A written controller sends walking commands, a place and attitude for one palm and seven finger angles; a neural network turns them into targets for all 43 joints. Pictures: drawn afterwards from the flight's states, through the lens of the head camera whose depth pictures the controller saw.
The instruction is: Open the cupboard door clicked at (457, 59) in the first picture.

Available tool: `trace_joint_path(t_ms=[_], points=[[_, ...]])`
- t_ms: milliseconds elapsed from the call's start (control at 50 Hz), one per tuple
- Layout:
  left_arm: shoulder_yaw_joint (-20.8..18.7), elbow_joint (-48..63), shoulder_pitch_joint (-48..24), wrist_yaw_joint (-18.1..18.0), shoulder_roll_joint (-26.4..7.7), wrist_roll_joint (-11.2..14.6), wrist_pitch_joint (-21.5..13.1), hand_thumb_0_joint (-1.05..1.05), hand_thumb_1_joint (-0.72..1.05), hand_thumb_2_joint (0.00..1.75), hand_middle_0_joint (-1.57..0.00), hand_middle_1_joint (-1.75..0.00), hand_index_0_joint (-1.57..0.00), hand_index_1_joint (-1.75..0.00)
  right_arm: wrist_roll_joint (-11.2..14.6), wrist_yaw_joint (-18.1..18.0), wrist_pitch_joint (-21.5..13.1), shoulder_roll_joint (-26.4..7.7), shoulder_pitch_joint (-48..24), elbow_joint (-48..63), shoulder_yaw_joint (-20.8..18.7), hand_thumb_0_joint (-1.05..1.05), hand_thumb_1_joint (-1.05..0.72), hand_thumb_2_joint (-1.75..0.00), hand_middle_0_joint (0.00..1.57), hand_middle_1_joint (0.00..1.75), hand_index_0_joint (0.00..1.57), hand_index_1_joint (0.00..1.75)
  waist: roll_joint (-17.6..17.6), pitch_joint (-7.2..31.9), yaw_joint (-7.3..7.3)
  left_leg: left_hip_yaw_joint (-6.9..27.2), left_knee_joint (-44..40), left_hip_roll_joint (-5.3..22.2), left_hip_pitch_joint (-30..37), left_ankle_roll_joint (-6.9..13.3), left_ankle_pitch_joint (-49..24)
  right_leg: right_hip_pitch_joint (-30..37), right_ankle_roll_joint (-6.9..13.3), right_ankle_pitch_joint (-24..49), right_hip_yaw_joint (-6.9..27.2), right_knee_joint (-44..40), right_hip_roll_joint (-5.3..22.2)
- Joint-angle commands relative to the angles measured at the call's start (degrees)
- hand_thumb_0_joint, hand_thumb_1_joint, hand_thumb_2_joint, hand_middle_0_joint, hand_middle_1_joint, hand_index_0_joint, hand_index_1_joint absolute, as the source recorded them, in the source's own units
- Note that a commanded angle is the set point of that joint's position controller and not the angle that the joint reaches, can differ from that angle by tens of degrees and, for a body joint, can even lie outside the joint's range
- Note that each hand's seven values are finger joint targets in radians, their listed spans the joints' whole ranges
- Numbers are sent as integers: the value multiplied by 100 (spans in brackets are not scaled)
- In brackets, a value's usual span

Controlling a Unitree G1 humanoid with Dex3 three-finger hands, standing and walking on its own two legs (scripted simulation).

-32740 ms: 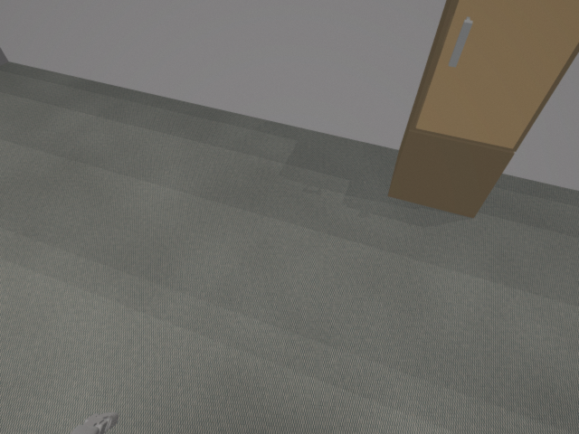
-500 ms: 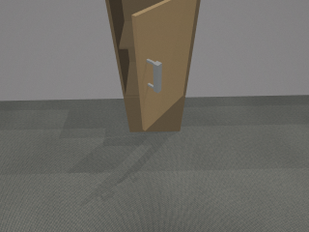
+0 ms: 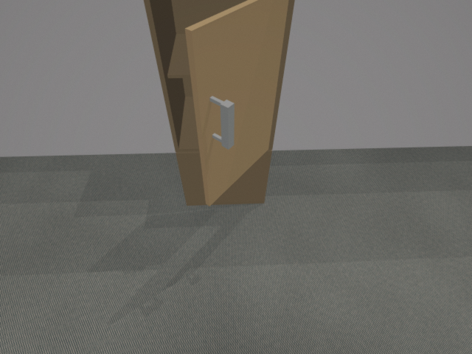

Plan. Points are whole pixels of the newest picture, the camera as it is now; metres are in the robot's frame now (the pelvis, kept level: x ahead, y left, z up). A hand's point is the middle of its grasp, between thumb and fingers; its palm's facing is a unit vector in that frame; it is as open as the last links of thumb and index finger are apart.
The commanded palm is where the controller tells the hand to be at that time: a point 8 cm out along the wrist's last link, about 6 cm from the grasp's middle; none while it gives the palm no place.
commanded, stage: look to check the result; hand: left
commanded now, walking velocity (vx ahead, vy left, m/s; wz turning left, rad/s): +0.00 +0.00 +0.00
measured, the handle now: (221, 122) +0.65 +0.08 +0.00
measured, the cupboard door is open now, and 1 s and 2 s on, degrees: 49 49 49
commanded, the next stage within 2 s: walk to a spot facing it in 0.48 s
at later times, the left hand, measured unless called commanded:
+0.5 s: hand out of the picture +0.02 +0.19 -0.17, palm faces +0.02 -0.97 -0.25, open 7.4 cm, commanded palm none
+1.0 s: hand out of the picture +0.06 +0.19 -0.18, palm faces -0.10 -0.97 -0.23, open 7.4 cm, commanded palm none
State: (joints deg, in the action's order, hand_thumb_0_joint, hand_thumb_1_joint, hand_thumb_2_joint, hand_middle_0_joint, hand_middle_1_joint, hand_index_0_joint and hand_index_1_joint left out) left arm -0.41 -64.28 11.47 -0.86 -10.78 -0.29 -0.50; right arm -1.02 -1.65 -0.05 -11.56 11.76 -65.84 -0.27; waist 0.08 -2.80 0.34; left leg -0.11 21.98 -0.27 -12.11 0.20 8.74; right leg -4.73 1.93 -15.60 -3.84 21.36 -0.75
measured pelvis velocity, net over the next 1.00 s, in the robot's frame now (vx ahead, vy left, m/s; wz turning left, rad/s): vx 0.01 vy -0.01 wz -0.17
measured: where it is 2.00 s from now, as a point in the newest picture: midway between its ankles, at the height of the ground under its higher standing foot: outside the picture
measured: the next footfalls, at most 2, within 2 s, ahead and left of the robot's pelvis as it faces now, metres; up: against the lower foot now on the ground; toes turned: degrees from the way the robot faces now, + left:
left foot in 1.62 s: +0.10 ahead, +0.07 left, +0.00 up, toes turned -29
right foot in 1.98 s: -0.04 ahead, -0.16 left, +0.00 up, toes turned -48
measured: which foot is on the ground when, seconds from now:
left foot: down 0.00-1.00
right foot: down 0.00-1.00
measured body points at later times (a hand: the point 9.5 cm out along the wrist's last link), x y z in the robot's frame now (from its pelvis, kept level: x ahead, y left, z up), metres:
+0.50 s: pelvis +0.02 -0.01 +0.00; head +0.03 -0.02 +0.45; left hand +0.02 +0.24 -0.15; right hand +0.05 -0.25 -0.16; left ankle +0.03 +0.12 -0.74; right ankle -0.04 -0.09 -0.74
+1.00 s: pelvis +0.01 -0.01 -0.01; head +0.05 -0.01 +0.43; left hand +0.07 +0.24 -0.17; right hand +0.00 -0.26 -0.17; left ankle +0.03 +0.12 -0.74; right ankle -0.05 -0.09 -0.73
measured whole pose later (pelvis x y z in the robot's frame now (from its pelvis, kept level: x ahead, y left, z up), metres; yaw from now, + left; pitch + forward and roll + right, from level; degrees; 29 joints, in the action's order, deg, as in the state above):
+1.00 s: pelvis +0.01 -0.01 -0.01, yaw -10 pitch +0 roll +1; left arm -4.1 -59.5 12.9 0.2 -12.0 -0.8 3.6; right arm -1.4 -3.1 1.2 -10.6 11.5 -59.7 -2.9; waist -1.0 -5.4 -0.9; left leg -8.7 31.4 4.0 -15.0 -0.4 15.9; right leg -15.2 2.1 -24.6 2.1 40.3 -3.0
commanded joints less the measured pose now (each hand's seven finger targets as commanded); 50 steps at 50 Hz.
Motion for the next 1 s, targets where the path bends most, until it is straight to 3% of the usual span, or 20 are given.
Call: trace_joint_path(t_ms=[0,180,320,580,640,720,780,840,880,900,920,940,960,980], points=[[-174,106,330,-96,-870,-5,-84,0,90,90,-20,-30,-20,-30,-1,-41,-69,-705,116,205,-95,0,-90,-90,20,30,20,30,86,150,-29,499,-190,589,334,148,-1023,-185,95,1180,541,-464,769],[-167,82,402,-109,-884,-2,-91,0,90,90,-20,-30,-20,-30,9,-58,-64,-756,114,213,-112,0,-90,-90,20,30,20,30,-26,244,-18,459,-136,604,509,166,-1168,-120,88,1458,520,-481,781],[-150,61,438,-109,-912,-5,-92,0,90,90,-20,-30,-20,-30,11,-57,-48,-797,80,213,-106,0,-90,-90,20,30,20,30,-132,108,-11,438,-175,615,538,160,-1099,-193,74,1435,552,-537,763],[-149,51,445,-114,-928,-5,-98,0,90,90,-20,-30,-20,-30,12,-63,-48,-772,30,209,-94,0,-90,-90,20,30,20,30,-50,47,-18,401,-189,611,558,140,-1096,-148,55,1581,568,-585,773],[-165,79,594,-136,-709,-5,-7,0,90,90,-20,-30,-20,-30,8,-103,19,-516,231,191,-76,0,-90,-90,20,30,20,30,-109,98,-14,179,82,662,601,84,-1092,-255,33,2016,679,-411,754],[-342,265,540,-105,-926,-32,111,0,90,90,-20,-30,-20,-30,-2,-153,102,-650,241,368,-230,0,-90,-90,20,30,20,30,-152,95,-8,-111,482,721,302,16,-783,-319,176,2457,963,-13,813],[-436,450,463,-70,-979,-58,187,0,90,90,-20,-30,-20,-30,-4,-174,142,-671,212,551,-313,0,-90,-90,20,30,20,30,-273,54,-3,-250,709,742,133,-12,-486,-521,253,2374,1152,177,802],[-484,591,420,-40,-949,-64,218,0,90,90,-20,-30,-20,-30,-1,-179,147,-676,168,702,-363,0,-90,-90,20,30,20,30,-182,38,-8,-274,808,796,195,-7,-273,-869,294,2079,1337,303,732],[-506,723,278,-8,-904,-66,234,0,90,90,-20,-30,-20,-30,-17,-193,122,-745,296,739,-403,0,-90,-90,20,30,20,30,176,97,66,-33,546,1061,393,105,-394,-1168,213,1825,1225,665,482],[-503,788,250,14,-844,-63,241,0,90,90,-20,-30,-20,-30,-30,-201,113,-857,333,773,-436,0,-90,-90,20,30,20,30,506,95,69,236,330,1333,553,263,-475,-1472,115,1451,1048,1019,267],[-495,873,180,38,-743,-61,256,0,90,90,-20,-30,-20,-30,-47,-212,99,-986,446,781,-466,0,-90,-90,20,30,20,30,951,122,106,644,-5,1763,609,532,-539,-1713,29,706,791,1671,39],[-488,967,61,60,-626,-58,272,0,90,90,-20,-30,-20,-30,-52,-209,67,-1040,541,798,-492,0,-90,-90,20,30,20,30,1419,133,123,1002,-404,2267,630,881,-775,-1982,-55,-1045,491,2633,-72],[-509,1063,-71,90,-639,-77,313,0,90,90,-20,-30,-20,-30,-89,-206,37,-1083,617,813,-485,0,-90,-90,20,30,20,30,1413,123,161,1145,-641,2540,518,1097,-785,-2128,-86,-1803,492,3401,18],[-536,1108,-73,123,-646,-88,328,0,90,90,-20,-30,-20,-30,-96,-201,16,-1060,509,881,-467,0,-90,-90,20,30,20,30,1213,184,76,1008,-647,2534,411,1108,-748,-2133,-97,-1799,614,3639,150]])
